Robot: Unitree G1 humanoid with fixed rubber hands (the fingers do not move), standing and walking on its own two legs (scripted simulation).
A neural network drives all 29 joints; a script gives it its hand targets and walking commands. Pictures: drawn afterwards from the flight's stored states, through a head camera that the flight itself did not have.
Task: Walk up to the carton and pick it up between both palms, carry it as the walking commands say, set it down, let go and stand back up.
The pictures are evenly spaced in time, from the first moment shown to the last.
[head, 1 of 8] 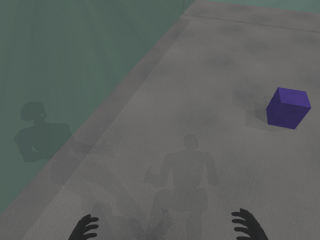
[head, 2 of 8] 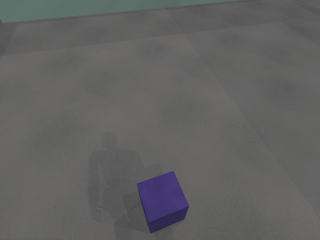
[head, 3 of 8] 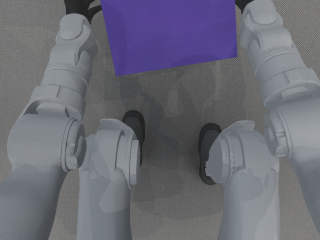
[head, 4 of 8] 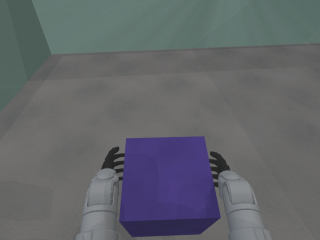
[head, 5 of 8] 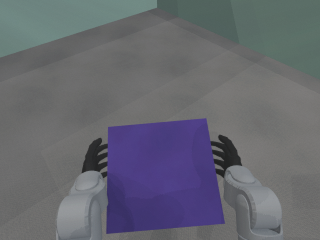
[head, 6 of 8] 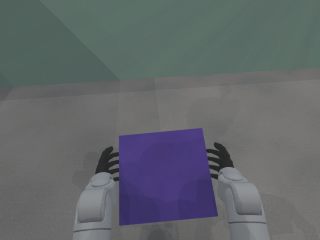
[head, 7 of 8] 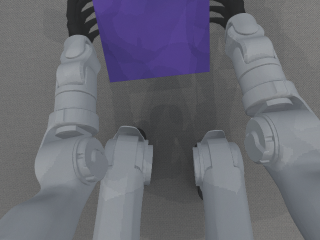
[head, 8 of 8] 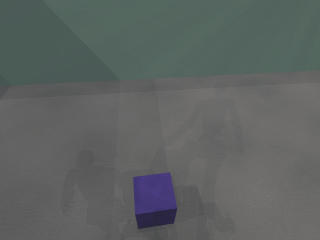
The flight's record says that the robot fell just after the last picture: no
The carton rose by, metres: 0.67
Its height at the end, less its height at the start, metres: +0.00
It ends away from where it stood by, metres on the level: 1.98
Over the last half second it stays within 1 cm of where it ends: yes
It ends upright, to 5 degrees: yes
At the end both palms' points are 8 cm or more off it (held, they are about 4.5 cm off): yes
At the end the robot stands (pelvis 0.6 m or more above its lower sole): yes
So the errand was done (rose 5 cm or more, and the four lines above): yes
